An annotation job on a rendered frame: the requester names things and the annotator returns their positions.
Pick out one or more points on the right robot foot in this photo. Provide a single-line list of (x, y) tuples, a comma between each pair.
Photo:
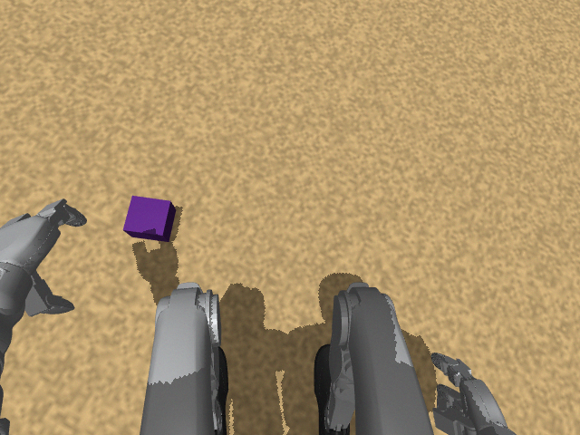
[(322, 383)]

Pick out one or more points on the left robot arm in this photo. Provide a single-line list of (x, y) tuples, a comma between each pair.
[(15, 284)]

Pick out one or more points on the right robot hand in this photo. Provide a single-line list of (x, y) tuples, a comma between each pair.
[(471, 409)]

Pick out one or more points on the left robot hand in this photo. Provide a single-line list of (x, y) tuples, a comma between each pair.
[(25, 241)]

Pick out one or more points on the small box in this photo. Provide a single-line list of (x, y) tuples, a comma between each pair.
[(150, 218)]

